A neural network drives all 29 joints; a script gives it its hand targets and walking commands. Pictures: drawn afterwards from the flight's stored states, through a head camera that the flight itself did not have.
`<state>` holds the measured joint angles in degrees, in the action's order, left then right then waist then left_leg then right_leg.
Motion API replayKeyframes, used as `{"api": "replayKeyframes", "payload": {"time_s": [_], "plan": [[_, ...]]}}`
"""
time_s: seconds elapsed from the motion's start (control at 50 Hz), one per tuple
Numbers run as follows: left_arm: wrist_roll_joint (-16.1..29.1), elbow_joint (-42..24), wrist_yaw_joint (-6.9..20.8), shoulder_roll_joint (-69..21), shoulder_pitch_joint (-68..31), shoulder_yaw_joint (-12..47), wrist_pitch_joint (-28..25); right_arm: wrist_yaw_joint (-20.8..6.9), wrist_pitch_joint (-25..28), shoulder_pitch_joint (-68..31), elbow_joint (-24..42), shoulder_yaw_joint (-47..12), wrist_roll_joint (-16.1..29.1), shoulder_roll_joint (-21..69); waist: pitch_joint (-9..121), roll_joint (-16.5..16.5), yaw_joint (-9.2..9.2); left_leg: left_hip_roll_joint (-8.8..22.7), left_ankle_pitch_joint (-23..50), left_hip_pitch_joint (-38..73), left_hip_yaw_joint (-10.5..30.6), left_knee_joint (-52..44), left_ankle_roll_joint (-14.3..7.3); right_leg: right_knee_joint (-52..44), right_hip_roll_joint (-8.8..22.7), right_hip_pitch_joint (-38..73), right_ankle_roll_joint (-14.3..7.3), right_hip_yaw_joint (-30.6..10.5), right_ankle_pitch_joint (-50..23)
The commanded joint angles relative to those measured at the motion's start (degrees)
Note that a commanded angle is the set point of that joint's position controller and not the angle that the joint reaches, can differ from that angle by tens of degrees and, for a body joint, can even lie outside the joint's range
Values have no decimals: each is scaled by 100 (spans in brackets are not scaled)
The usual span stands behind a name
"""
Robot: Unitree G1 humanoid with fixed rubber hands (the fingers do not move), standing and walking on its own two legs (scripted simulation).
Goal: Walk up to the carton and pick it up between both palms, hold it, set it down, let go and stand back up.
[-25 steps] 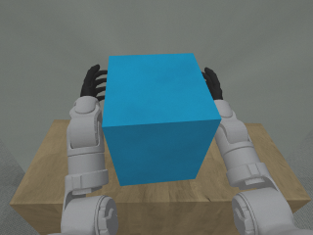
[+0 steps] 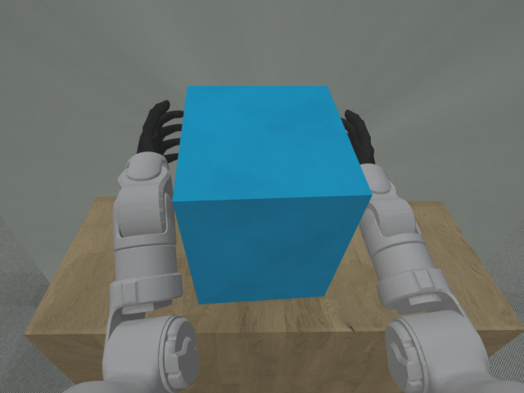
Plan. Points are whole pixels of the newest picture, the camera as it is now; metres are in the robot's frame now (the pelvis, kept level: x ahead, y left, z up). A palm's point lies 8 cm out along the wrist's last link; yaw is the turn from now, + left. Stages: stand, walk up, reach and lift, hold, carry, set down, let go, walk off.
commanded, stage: hold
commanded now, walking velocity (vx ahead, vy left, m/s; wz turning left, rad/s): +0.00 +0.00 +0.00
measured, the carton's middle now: (260, 199) +0.35 +0.01 +0.15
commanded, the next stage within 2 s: none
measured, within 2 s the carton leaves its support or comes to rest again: neither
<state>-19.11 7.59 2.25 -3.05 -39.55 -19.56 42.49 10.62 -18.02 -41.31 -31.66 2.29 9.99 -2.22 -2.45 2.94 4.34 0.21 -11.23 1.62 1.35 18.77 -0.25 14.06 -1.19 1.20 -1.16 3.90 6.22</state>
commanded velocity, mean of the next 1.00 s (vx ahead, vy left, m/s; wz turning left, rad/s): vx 0.00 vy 0.00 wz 0.00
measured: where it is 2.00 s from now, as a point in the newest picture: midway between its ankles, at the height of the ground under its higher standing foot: outside the picture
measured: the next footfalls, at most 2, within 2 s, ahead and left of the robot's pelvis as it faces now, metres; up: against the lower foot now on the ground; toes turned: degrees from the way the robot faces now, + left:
none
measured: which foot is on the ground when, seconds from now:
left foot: down 0.00-1.00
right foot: down 0.00-1.00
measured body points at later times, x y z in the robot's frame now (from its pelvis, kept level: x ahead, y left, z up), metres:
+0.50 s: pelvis +0.00 +0.00 +0.00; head -0.04 +0.03 +0.45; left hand +0.38 +0.16 +0.21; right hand +0.38 -0.14 +0.20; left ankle +0.00 +0.11 -0.75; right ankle +0.03 -0.10 -0.75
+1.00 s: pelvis +0.00 +0.00 +0.00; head -0.04 +0.03 +0.45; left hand +0.38 +0.16 +0.21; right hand +0.38 -0.14 +0.20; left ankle +0.00 +0.11 -0.75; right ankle +0.03 -0.10 -0.75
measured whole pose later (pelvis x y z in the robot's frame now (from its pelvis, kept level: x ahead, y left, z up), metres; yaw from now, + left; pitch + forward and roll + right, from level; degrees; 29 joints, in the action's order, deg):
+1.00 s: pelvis +0.00 +0.00 +0.00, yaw +1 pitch -9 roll -1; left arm -19.4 5.7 2.3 -2.8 -38.3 -18.5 43.0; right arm 10.7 -18.0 -40.7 -30.8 1.7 10.6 -2.3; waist -2.8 3.1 5.0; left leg 0.1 -11.8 2.0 1.8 19.4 -0.3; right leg 14.0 -1.1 2.1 -1.0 4.3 6.6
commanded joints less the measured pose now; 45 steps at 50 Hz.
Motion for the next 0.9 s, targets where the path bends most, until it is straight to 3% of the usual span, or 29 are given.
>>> {"api": "replayKeyframes", "payload": {"time_s": [0.0, 0.2, 0.58, 0.82, 0.88], "plan": [[730, -141, 743, -3122, -3027, 2785, -229, -356, 353, -4195, 1737, -2081, 396, 3447, 1983, -331, 53, -234, 1241, -152, -286, -188, 87, 16, -150, 942, 286, 66, -667], [689, -249, 800, -3100, -3008, 2849, -188, -331, 324, -4115, 1739, -2040, 433, 3393, 1879, -495, 135, -245, 1382, -162, -264, -156, 174, 26, -138, 941, 292, 92, -700], [777, -303, 725, -3154, -2850, 2949, -238, -331, 371, -4121, 1998, -2235, 512, 3351, 2043, -326, 59, -204, 1807, 77, -223, -43, 181, 32, -221, 922, 276, 100, -865], [761, -357, 729, -3154, -2937, 3025, -188, -354, 322, -4008, 1805, -2063, 446, 3296, 1843, -532, 176, -194, 1598, -11, -217, -104, 248, 4, -172, 816, 249, 98, -593], [730, -322, 753, -3136, -2845, 2970, -176, -340, 330, -4047, 1885, -2087, 421, 3323, 1876, -441, 150, -205, 1554, -69, -226, -125, 207, 29, -176, 911, 274, 104, -715]]}}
